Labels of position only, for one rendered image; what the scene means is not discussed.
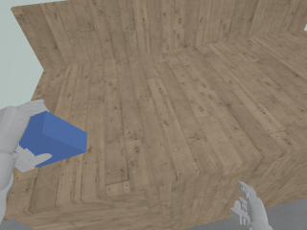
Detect right robot hand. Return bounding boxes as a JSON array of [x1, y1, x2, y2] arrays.
[[230, 181, 269, 228]]

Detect sponge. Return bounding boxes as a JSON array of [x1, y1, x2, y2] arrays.
[[15, 110, 87, 168]]

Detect table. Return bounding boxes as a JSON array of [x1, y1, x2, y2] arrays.
[[3, 0, 307, 230]]

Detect left robot hand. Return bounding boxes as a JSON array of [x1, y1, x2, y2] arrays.
[[0, 99, 53, 173]]

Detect robot right forearm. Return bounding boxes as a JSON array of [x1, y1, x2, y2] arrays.
[[248, 220, 273, 230]]

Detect robot left forearm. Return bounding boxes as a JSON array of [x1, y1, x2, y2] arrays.
[[0, 151, 16, 225]]

